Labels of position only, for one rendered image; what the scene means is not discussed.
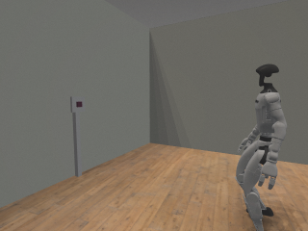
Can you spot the panel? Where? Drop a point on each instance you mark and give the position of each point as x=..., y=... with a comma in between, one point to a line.
x=76, y=131

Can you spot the button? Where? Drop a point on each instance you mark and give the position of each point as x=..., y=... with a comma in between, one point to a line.
x=79, y=104

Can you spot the robot right thigh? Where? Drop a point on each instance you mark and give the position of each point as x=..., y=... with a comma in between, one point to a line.
x=245, y=158

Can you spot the right robot hand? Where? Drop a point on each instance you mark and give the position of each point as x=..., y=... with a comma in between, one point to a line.
x=247, y=142

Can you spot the humanoid robot head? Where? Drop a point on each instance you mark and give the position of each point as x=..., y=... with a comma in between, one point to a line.
x=266, y=70

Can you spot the left robot hand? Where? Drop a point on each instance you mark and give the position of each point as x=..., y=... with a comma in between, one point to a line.
x=268, y=169

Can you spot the left robot upper arm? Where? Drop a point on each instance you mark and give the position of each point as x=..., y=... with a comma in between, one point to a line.
x=272, y=100

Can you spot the right robot forearm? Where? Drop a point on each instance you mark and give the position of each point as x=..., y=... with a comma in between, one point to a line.
x=255, y=132

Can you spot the left robot forearm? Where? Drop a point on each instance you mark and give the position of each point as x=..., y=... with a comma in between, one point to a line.
x=276, y=141

